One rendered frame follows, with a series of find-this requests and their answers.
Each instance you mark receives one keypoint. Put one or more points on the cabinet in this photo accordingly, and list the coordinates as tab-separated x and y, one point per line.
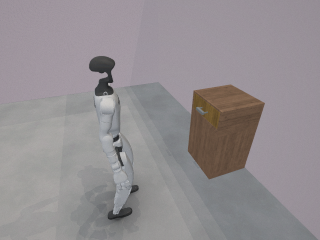
225	149

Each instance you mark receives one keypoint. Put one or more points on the right robot forearm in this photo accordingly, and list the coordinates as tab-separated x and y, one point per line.
109	149

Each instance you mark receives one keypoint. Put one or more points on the left robot thigh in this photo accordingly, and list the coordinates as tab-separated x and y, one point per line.
127	148

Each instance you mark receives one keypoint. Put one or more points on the right robot foot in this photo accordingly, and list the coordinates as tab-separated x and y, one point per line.
124	212

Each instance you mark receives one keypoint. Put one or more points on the robot right hand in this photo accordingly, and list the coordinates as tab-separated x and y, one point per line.
120	177

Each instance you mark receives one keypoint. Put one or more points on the handle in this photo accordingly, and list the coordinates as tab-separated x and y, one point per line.
201	111

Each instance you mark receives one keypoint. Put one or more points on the right robot upper arm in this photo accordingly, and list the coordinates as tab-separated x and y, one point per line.
106	110

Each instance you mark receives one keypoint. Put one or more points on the drawer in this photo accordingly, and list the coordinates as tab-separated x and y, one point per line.
212	116

